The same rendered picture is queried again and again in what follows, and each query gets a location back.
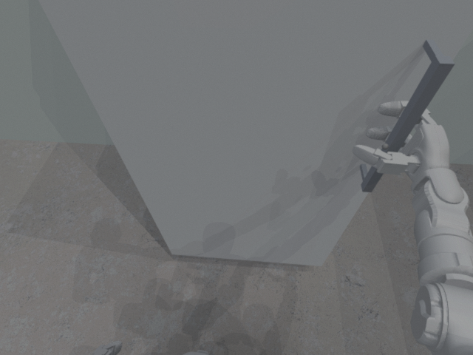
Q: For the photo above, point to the right robot forearm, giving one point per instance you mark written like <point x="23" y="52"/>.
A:
<point x="442" y="229"/>

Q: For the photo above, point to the robot right hand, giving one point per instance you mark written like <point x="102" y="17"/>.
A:
<point x="429" y="145"/>

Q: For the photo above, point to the fridge door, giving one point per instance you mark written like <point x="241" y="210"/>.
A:
<point x="236" y="119"/>

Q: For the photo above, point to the handle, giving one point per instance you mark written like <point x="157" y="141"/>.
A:
<point x="424" y="93"/>

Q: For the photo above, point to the right robot upper arm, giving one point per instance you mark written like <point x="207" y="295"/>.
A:
<point x="442" y="319"/>

